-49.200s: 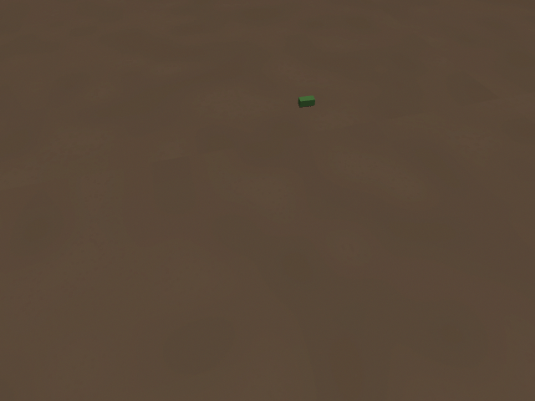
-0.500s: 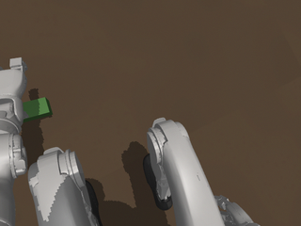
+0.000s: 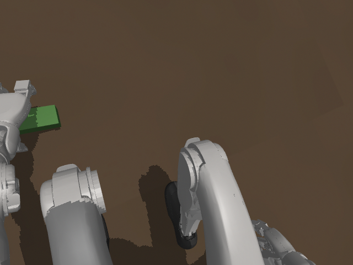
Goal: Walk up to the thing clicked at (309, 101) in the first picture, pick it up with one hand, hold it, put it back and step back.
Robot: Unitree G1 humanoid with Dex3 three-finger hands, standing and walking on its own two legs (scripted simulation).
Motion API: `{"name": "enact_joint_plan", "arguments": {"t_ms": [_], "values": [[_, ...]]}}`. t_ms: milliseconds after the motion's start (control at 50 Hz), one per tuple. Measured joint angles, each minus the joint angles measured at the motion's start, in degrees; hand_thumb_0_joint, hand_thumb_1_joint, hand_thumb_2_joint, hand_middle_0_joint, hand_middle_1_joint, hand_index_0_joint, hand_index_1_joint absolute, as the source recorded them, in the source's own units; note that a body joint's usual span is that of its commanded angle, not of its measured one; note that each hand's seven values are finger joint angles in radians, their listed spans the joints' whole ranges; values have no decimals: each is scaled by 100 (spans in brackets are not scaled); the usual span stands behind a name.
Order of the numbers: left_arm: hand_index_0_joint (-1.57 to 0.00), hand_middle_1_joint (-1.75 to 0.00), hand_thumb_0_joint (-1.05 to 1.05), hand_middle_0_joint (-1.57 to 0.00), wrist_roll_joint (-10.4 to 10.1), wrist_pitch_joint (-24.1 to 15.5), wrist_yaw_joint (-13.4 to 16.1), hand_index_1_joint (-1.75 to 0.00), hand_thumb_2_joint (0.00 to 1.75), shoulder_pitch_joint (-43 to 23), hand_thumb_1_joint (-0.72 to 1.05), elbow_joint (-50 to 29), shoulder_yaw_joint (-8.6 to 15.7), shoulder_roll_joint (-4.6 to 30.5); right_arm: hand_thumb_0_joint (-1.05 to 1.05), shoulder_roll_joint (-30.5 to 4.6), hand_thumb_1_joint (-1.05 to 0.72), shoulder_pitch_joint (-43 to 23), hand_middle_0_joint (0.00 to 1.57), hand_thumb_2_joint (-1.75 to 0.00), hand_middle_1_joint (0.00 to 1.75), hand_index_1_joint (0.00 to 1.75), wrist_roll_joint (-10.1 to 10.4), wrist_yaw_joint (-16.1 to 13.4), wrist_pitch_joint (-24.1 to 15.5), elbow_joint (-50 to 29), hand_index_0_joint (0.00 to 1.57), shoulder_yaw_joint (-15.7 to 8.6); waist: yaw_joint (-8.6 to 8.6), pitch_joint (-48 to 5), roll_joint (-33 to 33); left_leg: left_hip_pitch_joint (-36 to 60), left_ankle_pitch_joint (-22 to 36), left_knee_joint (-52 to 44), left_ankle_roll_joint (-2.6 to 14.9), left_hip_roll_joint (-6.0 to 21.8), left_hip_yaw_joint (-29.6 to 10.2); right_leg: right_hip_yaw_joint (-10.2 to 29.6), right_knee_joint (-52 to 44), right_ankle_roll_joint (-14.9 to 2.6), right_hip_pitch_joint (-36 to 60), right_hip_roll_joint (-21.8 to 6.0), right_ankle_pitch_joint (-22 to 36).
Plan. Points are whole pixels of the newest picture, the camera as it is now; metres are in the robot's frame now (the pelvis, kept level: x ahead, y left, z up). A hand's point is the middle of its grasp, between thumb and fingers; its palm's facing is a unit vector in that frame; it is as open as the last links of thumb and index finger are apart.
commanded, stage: rest palm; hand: left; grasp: from above
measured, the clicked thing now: (37, 119) +0.46 +0.26 -0.29
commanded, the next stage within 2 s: close in 1.24 s
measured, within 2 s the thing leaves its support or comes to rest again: neither
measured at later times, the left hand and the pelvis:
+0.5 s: hand (13, 126) +0.44 +0.30 -0.25, palm faces -0.50 -0.16 -0.85, open 14.3 cm; pelvis +0.00 +0.00 -0.01, yaw -2 degrees
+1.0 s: hand (23, 125) +0.44 +0.28 -0.26, palm faces -0.39 -0.11 -0.91, open 14.2 cm; pelvis +0.00 +0.01 -0.01, yaw -4 degrees
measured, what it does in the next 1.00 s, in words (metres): stands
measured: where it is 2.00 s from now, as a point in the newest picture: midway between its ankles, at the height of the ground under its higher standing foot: (143, 242)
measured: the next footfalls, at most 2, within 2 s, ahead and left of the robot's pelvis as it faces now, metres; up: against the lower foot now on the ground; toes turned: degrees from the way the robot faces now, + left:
none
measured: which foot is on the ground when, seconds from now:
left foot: down 0.00-1.00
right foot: down 0.00-1.00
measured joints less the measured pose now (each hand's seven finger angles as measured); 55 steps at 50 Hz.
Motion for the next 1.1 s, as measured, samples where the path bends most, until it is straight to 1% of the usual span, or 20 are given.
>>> {"name": "enact_joint_plan", "arguments": {"t_ms": [60, 100, 160, 200, 260, 340, 380, 460, 520, 540, 580, 640, 700, 760, 840, 880, 920, 980, 1040, 1100], "values": [[-7, -96, 0, -10, 241, 120, 382, -99, 105, -105, -58, 357, 60, 121, 0, 15, -90, -84, 20, -90, 30, 30, -125, 104, -118, -39, 20, 101, -177, 84, -56, -39, 7, 61, 14, 8, -16, -9, 37, 15, -30, 18, 23], [-7, -95, 0, -10, 296, 233, 608, -98, 105, -145, -57, 477, 99, 177, 0, 17, -90, -104, 20, -90, 30, 30, -195, 188, -196, -39, 20, 151, -254, 158, -80, -75, 14, 107, 18, 16, -29, -14, 68, 31, -66, 34, 44], [-8, -95, 0, -11, 255, 432, 855, -97, 104, -191, -56, 546, 182, 232, 0, 10, -90, -102, 20, -90, 30, 30, -290, 324, -307, -2, 20, 223, -326, 276, -97, -123, 18, 168, 20, 31, -46, -20, 113, 59, -126, 59, 74], [-8, -95, 0, -11, 148, 561, 934, -97, 103, -240, -55, 593, 242, 273, 0, -7, -90, -79, 20, -90, 30, 30, -322, 407, -377, 8, 20, 279, -364, 355, -89, -155, 19, 196, 19, 40, -54, -22, 136, 69, -169, 72, 89], [-8, -96, 0, -10, 10, 693, 910, -97, 102, -310, -54, 650, 524, 429, 0, -48, -90, -25, 20, -90, 30, 30, -337, 503, -477, -48, 20, 364, -420, 487, -76, -181, -5, 238, 13, 68, -79, -36, 163, 73, -225, 104, 108], [-7, -97, 0, -9, -267, 773, 693, -98, 101, -320, -54, 681, 866, 704, 0, -93, -90, 58, 20, -90, 30, 30, -350, 541, -550, -109, 20, 408, -472, 662, -30, -196, -60, 294, -3, 84, -136, -78, 189, 81, -256, 129, 97], [-7, -97, 0, -9, -402, 769, 540, -98, 101, -240, -54, 629, 926, 795, 0, -97, -90, 110, 20, -90, 30, 30, -361, 529, -547, -104, 20, 412, -460, 724, -6, -188, -94, 310, -20, 86, -164, -100, 193, 73, -253, 133, 76], [-7, -98, 0, -8, -554, 652, 204, -99, 100, -80, -54, 522, 820, 890, 0, -90, -90, 173, 20, -90, 30, 30, -387, 519, -497, -59, 20, 525, -411, 807, -31, -120, -154, 325, -59, 74, -207, -135, 207, 49, -195, 125, 27], [-7, -99, 0, -8, -635, 438, 76, -100, 100, 33, -54, 391, 735, 915, 0, -70, -90, 170, 20, -90, 30, 30, -397, 496, -460, -34, 20, 612, -349, 859, -90, -53, -177, 344, -89, 60, -274, -191, 199, 32, -114, 122, 15], [-7, -99, 0, -8, -639, 353, 64, -100, 100, 51, -54, 368, 669, 915, 0, -65, -91, 160, 20, -90, 30, 30, -410, 489, -448, -30, 20, 638, -331, 870, -117, -29, -181, 351, -96, 55, -294, -208, 196, 28, -83, 121, 14], [-7, -99, 0, -8, -574, 168, 68, -100, 100, 96, -54, 320, 595, 912, 0, -62, -91, 132, 20, -90, 30, 30, -428, 482, -425, -32, 20, 684, -305, 873, -168, 11, -187, 372, -102, 47, -335, -242, 189, 30, -24, 124, 15], [-7, -100, 0, -9, -392, -49, 215, -100, 100, 157, -54, 295, 521, 893, 0, -67, -91, 83, 20, -90, 30, 30, -455, 464, -413, -50, 20, 717, -291, 819, -237, 53, -201, 410, -93, 51, -378, -276, 183, 43, 42, 141, 21], [-8, -100, 0, -9, -163, -128, 506, -100, 100, 191, -53, 356, 387, 855, 0, -82, -90, 8, 20, -90, 30, 30, -516, 467, -442, -48, 20, 715, -306, 723, -279, 73, -217, 450, -68, 64, -402, -295, 179, 59, 86, 163, 26], [-8, -99, 0, -9, 10, -36, 836, -100, 100, 158, -53, 524, 188, 780, 0, -101, -90, -102, 20, -90, 30, 30, -549, 489, -515, -15, 20, 683, -325, 632, -290, 68, -218, 466, -22, 85, -406, -301, 151, 75, 107, 190, 42], [-8, -99, 0, -9, 78, 240, 1172, -99, 100, 108, -52, 697, 14, 681, 0, -139, -90, -245, 20, -90, 30, 30, -541, 569, -668, -12, 20, 635, -369, 615, -284, 54, -184, 434, 48, 109, -383, -293, 80, 89, 132, 213, 79], [-7, -99, 0, -9, 36, 399, 1283, -99, 100, 73, -53, 745, 37, 642, 0, -165, -90, -270, 20, -90, 30, 30, -518, 629, -740, -51, 20, 624, -387, 621, -292, 35, -160, 404, 73, 121, -365, -283, 42, 92, 122, 221, 105], [-7, -99, 0, -9, -62, 553, 1346, -99, 100, 22, -53, 774, 114, 634, 0, -199, -90, -282, 20, -90, 30, 30, -501, 694, -815, -101, 20, 635, -414, 649, -314, 21, -133, 379, 87, 123, -349, -273, 19, 99, 113, 220, 125], [-7, -99, 0, -9, -212, 751, 1331, -100, 99, -65, -53, 803, 325, 705, 0, -243, -90, -292, 20, -90, 30, 30, -465, 770, -898, -169, 20, 650, -464, 711, -351, -7, -101, 362, 90, 116, -343, -267, 8, 118, 90, 215, 146], [-7, -100, 0, -8, -360, 860, 1148, -100, 98, -176, -52, 892, 549, 863, 0, -278, -91, -272, 20, -90, 30, 30, -426, 800, -971, -215, 20, 656, -519, 791, -372, -49, -79, 374, 85, 91, -348, -269, 27, 142, 62, 198, 146], [-7, -101, 0, -8, -504, 861, 873, -101, 97, -219, -52, 879, 664, 1013, 0, -282, -91, -235, 20, -91, 30, 30, -409, 790, -998, -186, 20, 671, -525, 878, -365, -82, -86, 399, 67, 66, -368, -282, 55, 148, 40, 182, 124]]}}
